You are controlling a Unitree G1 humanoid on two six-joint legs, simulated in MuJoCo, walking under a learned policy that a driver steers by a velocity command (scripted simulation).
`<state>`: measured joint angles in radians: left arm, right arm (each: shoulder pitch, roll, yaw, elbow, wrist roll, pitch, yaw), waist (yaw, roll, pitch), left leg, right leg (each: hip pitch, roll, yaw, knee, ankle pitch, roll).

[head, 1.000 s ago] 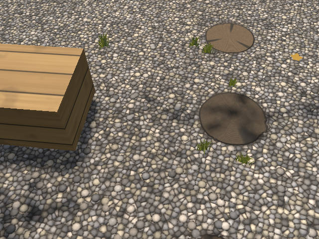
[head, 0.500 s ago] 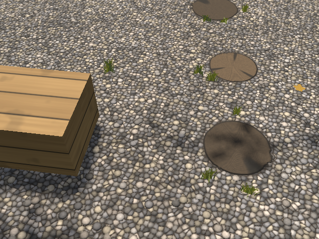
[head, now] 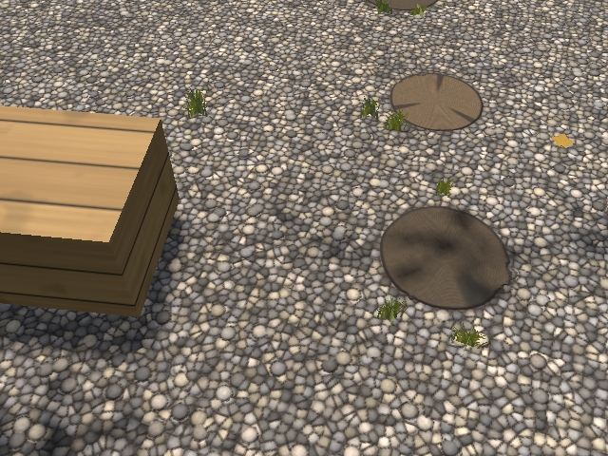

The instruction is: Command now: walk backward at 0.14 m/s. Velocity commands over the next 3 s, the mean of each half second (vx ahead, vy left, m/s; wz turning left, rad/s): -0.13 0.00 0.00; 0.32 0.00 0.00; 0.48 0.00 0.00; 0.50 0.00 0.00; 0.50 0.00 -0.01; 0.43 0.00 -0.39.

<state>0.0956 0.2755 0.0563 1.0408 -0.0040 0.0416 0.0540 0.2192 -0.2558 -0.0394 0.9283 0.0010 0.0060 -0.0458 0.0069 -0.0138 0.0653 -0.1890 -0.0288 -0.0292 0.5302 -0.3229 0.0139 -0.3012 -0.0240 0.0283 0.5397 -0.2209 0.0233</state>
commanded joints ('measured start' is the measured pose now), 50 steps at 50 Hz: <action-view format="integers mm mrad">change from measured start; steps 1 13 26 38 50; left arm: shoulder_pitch -1 -75 63 -103 -61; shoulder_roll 105 166 7 63 116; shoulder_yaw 24 12 6 40 27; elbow -54 -151 -113 -164 -239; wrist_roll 6 13 -11 -16 -31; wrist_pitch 12 -38 -10 -95 -143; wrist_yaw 10 -21 -6 -49 -99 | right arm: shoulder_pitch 35 37 248 298 287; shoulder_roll -171 -162 -47 -105 -167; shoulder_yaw -42 -68 4 4 -33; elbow -41 9 134 100 78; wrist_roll -2 22 -11 -10 19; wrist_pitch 7 56 46 -88 -64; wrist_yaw -18 -48 28 19 23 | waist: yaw -9 -35 -23 -76 24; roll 91 -58 274 141 196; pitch -97 -106 -96 88 -3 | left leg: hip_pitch -54 -240 264 224 238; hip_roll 159 -106 228 264 294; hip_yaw -137 -174 -206 -184 -46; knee -83 850 -266 -474 -216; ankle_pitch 560 -228 -280 -33 773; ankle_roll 123 -43 106 142 125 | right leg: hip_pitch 60 3 -298 -566 -61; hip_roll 17 -245 42 -40 53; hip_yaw -17 270 -36 -24 -129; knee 76 -277 167 329 -23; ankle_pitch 243 157 -349 195 108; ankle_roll -36 -242 -15 -1 -104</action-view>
